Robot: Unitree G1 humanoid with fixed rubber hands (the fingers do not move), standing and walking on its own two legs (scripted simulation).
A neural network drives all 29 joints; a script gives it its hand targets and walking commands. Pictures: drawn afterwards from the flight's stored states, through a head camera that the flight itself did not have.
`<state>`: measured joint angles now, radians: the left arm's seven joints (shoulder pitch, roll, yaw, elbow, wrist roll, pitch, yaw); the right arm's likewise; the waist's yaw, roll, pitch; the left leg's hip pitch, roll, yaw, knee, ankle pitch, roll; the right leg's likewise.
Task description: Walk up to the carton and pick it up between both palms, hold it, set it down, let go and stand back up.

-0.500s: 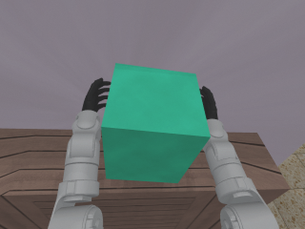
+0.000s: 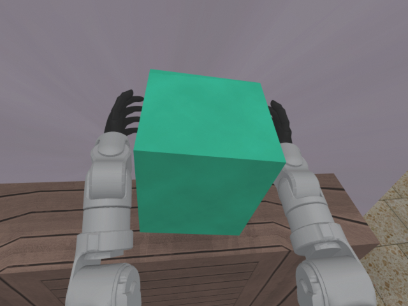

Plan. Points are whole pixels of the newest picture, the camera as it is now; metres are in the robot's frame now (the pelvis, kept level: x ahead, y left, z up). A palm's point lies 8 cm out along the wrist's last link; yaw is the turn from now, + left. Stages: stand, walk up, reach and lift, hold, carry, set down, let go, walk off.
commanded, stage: reach and lift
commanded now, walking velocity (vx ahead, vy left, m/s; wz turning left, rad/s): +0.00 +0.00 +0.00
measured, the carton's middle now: (198, 159) +0.37 +0.01 +0.13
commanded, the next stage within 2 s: hold in 0.90 s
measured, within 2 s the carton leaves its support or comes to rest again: neither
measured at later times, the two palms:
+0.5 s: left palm (115, 126) +0.37 +0.16 +0.20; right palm (281, 133) +0.37 -0.15 +0.20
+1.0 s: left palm (114, 119) +0.37 +0.16 +0.22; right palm (284, 125) +0.38 -0.15 +0.21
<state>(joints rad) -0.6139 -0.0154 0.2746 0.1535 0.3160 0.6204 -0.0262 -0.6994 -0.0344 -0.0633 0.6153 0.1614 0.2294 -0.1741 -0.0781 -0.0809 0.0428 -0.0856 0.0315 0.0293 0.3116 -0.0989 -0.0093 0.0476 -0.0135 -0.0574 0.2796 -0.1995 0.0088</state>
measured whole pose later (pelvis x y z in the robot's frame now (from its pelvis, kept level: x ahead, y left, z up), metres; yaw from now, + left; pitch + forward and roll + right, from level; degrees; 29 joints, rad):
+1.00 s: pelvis +0.00 +0.00 +0.00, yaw +0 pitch -8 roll +0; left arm -0.66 0.01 0.30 0.12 0.30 0.72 -0.04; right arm -0.78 -0.07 -0.02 0.59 0.25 0.34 -0.21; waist -0.09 -0.07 0.01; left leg -0.07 0.03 0.02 0.32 -0.11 -0.02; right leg 0.06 -0.01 -0.05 0.28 -0.21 0.00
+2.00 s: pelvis +0.00 -0.01 +0.00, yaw +0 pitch -8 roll +0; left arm -0.68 0.02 0.32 0.12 0.29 0.79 -0.06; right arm -0.82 -0.08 -0.02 0.57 0.28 0.45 -0.24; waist -0.08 -0.05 -0.02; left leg -0.07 0.04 0.01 0.31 -0.11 -0.02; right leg 0.05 0.00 -0.04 0.29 -0.21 0.00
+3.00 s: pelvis +0.00 -0.01 +0.00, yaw +0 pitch -8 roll +0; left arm -0.68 0.01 0.33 0.11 0.30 0.80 -0.06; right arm -0.82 -0.08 -0.02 0.57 0.28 0.45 -0.24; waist -0.09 -0.05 -0.03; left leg -0.07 0.03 0.01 0.31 -0.11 -0.02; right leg 0.06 0.00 -0.03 0.29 -0.21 0.00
